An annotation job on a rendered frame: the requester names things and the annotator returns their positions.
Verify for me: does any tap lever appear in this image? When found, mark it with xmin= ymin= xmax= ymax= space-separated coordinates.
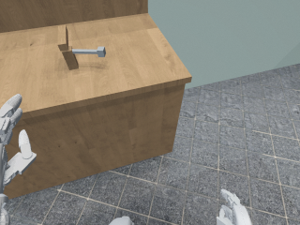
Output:
xmin=72 ymin=46 xmax=106 ymax=57

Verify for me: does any robot left forearm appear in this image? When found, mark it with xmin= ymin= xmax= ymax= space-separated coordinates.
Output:
xmin=0 ymin=193 xmax=10 ymax=225

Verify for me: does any robot right hand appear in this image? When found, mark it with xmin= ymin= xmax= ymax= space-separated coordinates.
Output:
xmin=217 ymin=188 xmax=252 ymax=225

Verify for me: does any counter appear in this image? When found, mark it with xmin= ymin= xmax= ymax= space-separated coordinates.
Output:
xmin=0 ymin=0 xmax=192 ymax=200

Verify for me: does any robot left hand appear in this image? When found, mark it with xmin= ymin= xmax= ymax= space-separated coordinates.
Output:
xmin=0 ymin=94 xmax=37 ymax=194

